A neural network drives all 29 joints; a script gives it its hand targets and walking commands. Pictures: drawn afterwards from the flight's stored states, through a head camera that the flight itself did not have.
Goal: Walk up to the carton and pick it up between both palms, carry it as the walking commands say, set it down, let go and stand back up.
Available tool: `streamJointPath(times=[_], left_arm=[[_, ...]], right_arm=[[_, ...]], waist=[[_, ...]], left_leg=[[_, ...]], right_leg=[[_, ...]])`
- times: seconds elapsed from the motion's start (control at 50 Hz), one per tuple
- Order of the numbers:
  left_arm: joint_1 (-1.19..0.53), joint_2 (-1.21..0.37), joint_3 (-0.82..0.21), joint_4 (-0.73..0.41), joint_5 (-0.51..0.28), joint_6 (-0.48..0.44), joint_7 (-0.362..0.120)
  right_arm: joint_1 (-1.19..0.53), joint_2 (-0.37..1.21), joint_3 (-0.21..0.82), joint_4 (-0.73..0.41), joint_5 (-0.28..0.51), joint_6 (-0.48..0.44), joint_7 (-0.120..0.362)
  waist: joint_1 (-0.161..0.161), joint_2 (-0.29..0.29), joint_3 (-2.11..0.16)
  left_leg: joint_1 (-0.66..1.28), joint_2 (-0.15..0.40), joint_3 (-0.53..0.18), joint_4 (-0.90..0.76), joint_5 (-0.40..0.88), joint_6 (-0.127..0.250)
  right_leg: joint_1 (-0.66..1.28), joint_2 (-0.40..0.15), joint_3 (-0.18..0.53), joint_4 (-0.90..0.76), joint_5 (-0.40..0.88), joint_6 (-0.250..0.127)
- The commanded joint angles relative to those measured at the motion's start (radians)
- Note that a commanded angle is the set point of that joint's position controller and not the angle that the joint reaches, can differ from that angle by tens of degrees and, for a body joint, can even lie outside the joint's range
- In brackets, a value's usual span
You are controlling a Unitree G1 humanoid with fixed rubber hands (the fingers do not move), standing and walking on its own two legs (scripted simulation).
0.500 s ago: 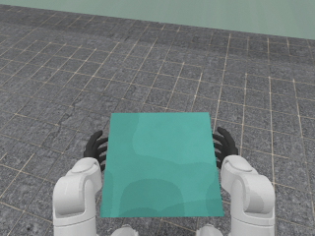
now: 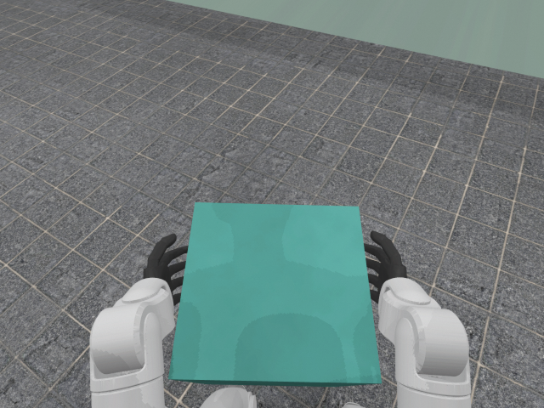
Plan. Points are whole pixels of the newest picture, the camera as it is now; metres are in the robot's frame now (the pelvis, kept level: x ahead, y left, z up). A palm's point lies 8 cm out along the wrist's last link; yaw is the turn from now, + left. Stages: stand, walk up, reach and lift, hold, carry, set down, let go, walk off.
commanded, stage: carry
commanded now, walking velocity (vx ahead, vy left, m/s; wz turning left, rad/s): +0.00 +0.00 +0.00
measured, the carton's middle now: (273, 306) +0.27 +0.01 +0.00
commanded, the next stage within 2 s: none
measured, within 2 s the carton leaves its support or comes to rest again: neither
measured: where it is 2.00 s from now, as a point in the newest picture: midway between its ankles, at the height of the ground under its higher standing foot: outside the picture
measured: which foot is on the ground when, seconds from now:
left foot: up 0.00-0.04, down 0.06-0.70, up 0.72-0.90, down 0.92-1.00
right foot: down 0.00-0.10, up 0.12-0.34, down 0.36-0.58, up 0.60-0.70, down 0.72-0.98, up 1.00-1.00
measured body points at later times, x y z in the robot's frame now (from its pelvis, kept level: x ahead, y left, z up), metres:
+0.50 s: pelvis -0.13 +0.10 +0.00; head -0.15 +0.07 +0.45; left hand +0.15 +0.25 +0.08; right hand +0.14 -0.06 +0.07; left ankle +0.04 +0.15 -0.71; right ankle -0.09 -0.04 -0.72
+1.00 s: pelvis -0.29 +0.14 -0.01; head -0.29 +0.16 +0.44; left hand -0.02 +0.32 +0.02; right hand +0.00 +0.02 +0.04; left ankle -0.25 +0.23 -0.72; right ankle -0.16 +0.04 -0.71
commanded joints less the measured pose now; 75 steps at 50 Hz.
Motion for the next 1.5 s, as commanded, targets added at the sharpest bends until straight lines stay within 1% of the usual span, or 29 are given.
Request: streamJointPath(times=[0.0, 0.02, 0.04, 0.14, 0.28, 0.34, 0.38, 0.46, 0.54, 0.58, 0.62, 0.64, 0.66, 0.7, 0.74, 0.82, 0.84, 0.88, 0.9, 0.92, 0.96, 1.0, 1.12, 1.2, 1.36, 1.42, 1.44, 1.46, 1.48], left_arm=[[-0.532, -0.827, -0.758, -0.240, -0.353, -0.036, -0.265], [-0.543, -0.817, -0.772, -0.240, -0.340, -0.034, -0.260], [-0.538, -0.817, -0.779, -0.217, -0.337, -0.030, -0.258], [-0.687, -0.873, -0.812, -0.210, -0.404, -0.026, -0.274], [-0.697, -0.929, -0.801, -0.138, -0.447, -0.018, -0.294], [-0.666, -0.898, -0.788, -0.111, -0.447, -0.024, -0.306], [-0.648, -0.944, -0.780, -0.107, -0.426, -0.040, -0.304], [-0.702, -0.914, -0.761, -0.119, -0.417, -0.037, -0.294], [-0.654, -0.883, -0.746, -0.048, -0.363, -0.012, -0.269], [-0.650, -0.865, -0.724, 0.018, -0.334, -0.022, -0.259], [-0.567, -0.844, -0.670, 0.094, -0.295, -0.042, -0.259], [-0.618, -0.878, -0.689, 0.024, -0.341, -0.058, -0.258], [-0.641, -0.921, -0.711, -0.019, -0.364, -0.065, -0.267], [-0.674, -0.832, -0.478, 0.335, -0.176, -0.137, -0.297], [-0.902, -0.936, -0.815, -0.303, -0.453, -0.133, -0.289], [-0.752, -0.926, -0.768, -0.093, -0.397, -0.110, -0.282], [-0.699, -0.903, -0.758, -0.042, -0.378, -0.117, -0.273], [-0.621, -0.772, -0.600, 0.203, -0.222, -0.185, -0.262], [-0.651, -0.782, -0.704, 0.008, -0.297, -0.210, -0.257], [-0.688, -0.814, -0.798, -0.168, -0.376, -0.206, -0.254], [-0.632, -0.742, -0.595, 0.140, -0.216, -0.312, -0.270], [-0.788, -0.842, -0.813, -0.264, -0.410, -0.301, -0.258], [-0.542, -0.805, -0.758, -0.146, -0.354, -0.191, -0.255], [-0.528, -0.795, -0.795, -0.180, -0.340, -0.151, -0.255], [-0.626, -0.765, -0.613, 0.100, -0.238, -0.209, -0.280], [-0.661, -0.770, -0.551, 0.207, -0.217, -0.264, -0.291], [-0.641, -0.780, -0.564, 0.202, -0.239, -0.271, -0.296], [-0.613, -0.740, -0.471, 0.374, -0.157, -0.307, -0.304], [-0.512, -0.578, -0.223, 0.808, 0.069, -0.426, -0.319]], right_arm=[[-0.479, 0.939, 0.704, -0.113, 0.408, -0.029, 0.257], [-0.452, 0.926, 0.690, -0.070, 0.411, -0.024, 0.268], [-0.439, 0.914, 0.671, -0.035, 0.404, -0.021, 0.278], [-0.486, 0.972, 0.620, 0.030, 0.373, -0.022, 0.293], [-0.604, 0.989, 0.643, -0.065, 0.357, -0.036, 0.261], [-0.585, 1.002, 0.684, -0.052, 0.358, -0.032, 0.247], [-0.666, 0.991, 0.708, -0.109, 0.381, -0.027, 0.260], [-0.717, 1.002, 0.717, -0.116, 0.429, -0.027, 0.271], [-0.649, 0.926, 0.632, 0.007, 0.418, 0.011, 0.298], [-0.632, 0.914, 0.591, 0.146, 0.404, 0.013, 0.322], [-0.573, 0.927, 0.571, 0.251, 0.358, -0.009, 0.333], [-0.605, 0.942, 0.586, 0.203, 0.368, -0.018, 0.335], [-0.662, 0.964, 0.628, 0.103, 0.391, -0.023, 0.328], [-0.602, 0.904, 0.429, 0.467, 0.195, -0.119, 0.301], [-0.721, 1.027, 0.708, -0.052, 0.420, -0.128, 0.275], [-0.700, 0.954, 0.598, -0.025, 0.354, -0.123, 0.250], [-0.646, 0.909, 0.557, 0.012, 0.330, -0.132, 0.248], [-0.479, 0.834, 0.386, 0.320, 0.194, -0.196, 0.257], [-0.517, 0.837, 0.484, 0.117, 0.260, -0.226, 0.257], [-0.530, 0.902, 0.588, -0.010, 0.327, -0.216, 0.256], [-0.396, 0.830, 0.376, 0.364, 0.122, -0.328, 0.258], [-0.571, 0.909, 0.613, -0.072, 0.317, -0.314, 0.246], [-0.486, 0.899, 0.680, -0.085, 0.329, -0.199, 0.227], [-0.558, 0.868, 0.733, -0.173, 0.391, -0.150, 0.259], [-0.548, 0.841, 0.555, 0.209, 0.238, -0.182, 0.282], [-0.574, 0.819, 0.471, 0.315, 0.171, -0.235, 0.278], [-0.609, 0.823, 0.491, 0.261, 0.192, -0.251, 0.268], [-0.562, 0.781, 0.389, 0.439, 0.104, -0.287, 0.264], [-0.509, 0.684, 0.158, 0.844, -0.084, -0.410, 0.265]], waist=[[-0.023, -0.055, -0.585], [-0.025, 0.206, -0.582], [-0.012, 0.359, -0.586], [-0.013, 0.242, -0.528], [0.013, 0.120, -0.572], [-0.002, -0.236, -0.502], [-0.007, -0.339, -0.460], [-0.016, -0.077, -0.488], [0.026, 0.320, -0.452], [0.050, 0.371, -0.411], [0.081, 0.242, -0.442], [0.097, -0.281, -0.472], [0.041, -0.612, -0.401], [0.001, -0.189, -0.325], [-0.002, -0.098, -0.430], [-0.019, -0.164, -0.438], [-0.028, -0.047, -0.463], [-0.028, 0.227, -0.523], [-0.003, 0.253, -0.524], [-0.001, 0.214, -0.557], [-0.009, 0.149, -0.559], [-0.013, 0.102, -0.573], [-0.008, -0.125, -0.688], [0.003, 0.049, -0.569], [0.027, 0.065, -0.444], [0.036, -0.125, -0.367], [0.032, -0.341, -0.356], [0.009, -0.447, -0.330], [-0.016, -0.412, -0.300]], left_leg=[[0.467, 0.071, -0.058, -0.471, 0.177, 0.015], [0.583, 0.312, -0.374, -0.540, 0.425, 0.086], [0.596, 0.408, -0.459, -0.525, 0.671, 0.157], [0.336, 0.281, -0.284, -0.617, 0.038, 0.110], [0.353, 0.267, -0.213, -0.640, -0.106, 0.068], [0.208, 0.128, -0.104, -0.495, 0.073, -0.023], [0.388, 0.092, -0.030, -0.299, 0.076, -0.003], [0.473, 0.187, -0.162, -0.547, 0.090, 0.037], [0.043, 0.215, -0.150, -0.981, -0.419, -0.150], [-0.028, 0.142, 0.009, -1.041, -0.397, -0.309], [-0.085, 0.064, 0.159, -0.774, -0.226, -0.413], [0.178, -0.053, 0.239, -0.010, -0.222, -0.269], [0.258, -0.031, 0.079, 0.472, -0.148, -0.122], [0.110, 0.038, -0.110, 0.371, -0.039, -0.016], [0.188, 0.064, -0.066, 0.192, 0.004, -0.009], [0.398, 0.020, 0.038, -0.182, -0.039, 0.041], [0.457, 0.016, 0.027, -0.382, -0.001, 0.044], [0.606, 0.312, -0.400, -0.607, 0.137, 0.106], [0.595, 0.382, -0.463, -0.568, 0.326, 0.141], [0.580, 0.360, -0.326, -0.495, 0.452, 0.164], [0.300, 0.279, -0.295, -0.545, 0.095, 0.155], [0.242, 0.270, -0.267, -0.605, -0.088, 0.123], [0.345, 0.168, -0.136, -0.411, 0.374, 0.061], [0.258, 0.242, -0.227, -0.674, -0.287, 0.067], [-0.091, 0.211, -0.085, -0.699, -0.378, 0.035], [-0.164, 0.098, 0.047, -0.424, -0.354, 0.014], [0.016, 0.011, 0.121, -0.069, -0.225, 0.003], [0.310, -0.074, 0.126, 0.307, -0.113, -0.006], [0.468, -0.102, 0.078, 0.480, -0.098, 0.024]], right_leg=[[0.085, -0.070, 0.034, -0.016, 0.084, -0.013], [-0.124, 0.022, -0.019, 0.114, -0.220, 0.061], [-0.175, 0.042, 0.049, 0.197, -0.363, 0.081], [-0.061, 0.087, 0.061, 0.365, -0.239, 0.029], [0.230, 0.121, 0.043, -0.190, -0.156, -0.018], [0.311, -0.107, 0.351, -0.417, -0.362, -0.072], [-0.009, -0.103, 0.262, -0.367, -0.486, -0.112], [0.021, 0.068, 0.051, -0.182, -0.280, -0.015], [0.346, 0.234, -0.125, 0.274, -0.319, -0.037], [0.423, 0.304, -0.212, 0.274, -0.342, -0.060], [0.563, 0.227, -0.174, -0.034, -0.360, -0.123], [0.220, 0.028, 0.116, -0.318, -0.365, -0.197], [-0.186, -0.229, 0.418, -0.569, -0.515, -0.252], [-0.060, -0.226, 0.376, -0.537, -0.464, -0.200], [0.033, -0.081, 0.193, -0.383, -0.131, -0.155], [-0.060, -0.072, 0.149, -0.324, -0.319, -0.120], [-0.036, -0.034, 0.129, -0.231, -0.296, -0.117], [-0.153, 0.086, 0.072, -0.037, -0.187, 0.001], [-0.186, 0.101, 0.097, 0.011, -0.185, 0.024], [-0.129, 0.070, 0.141, 0.016, -0.154, 0.013], [0.055, 0.094, 0.120, 0.084, -0.072, -0.006], [0.122, 0.123, 0.116, 0.132, -0.026, -0.024], [0.355, 0.004, 0.230, -0.160, 0.232, -0.054], [0.197, 0.163, 0.087, 0.015, -0.174, -0.057], [0.386, 0.202, 0.036, 0.081, -0.112, -0.072], [0.246, 0.127, 0.174, -0.030, -0.252, -0.084], [-0.029, -0.021, 0.342, -0.292, -0.440, -0.116], [-0.407, -0.162, 0.456, -0.627, -0.635, -0.142], [-0.633, -0.157, 0.333, -0.738, -0.680, -0.080]])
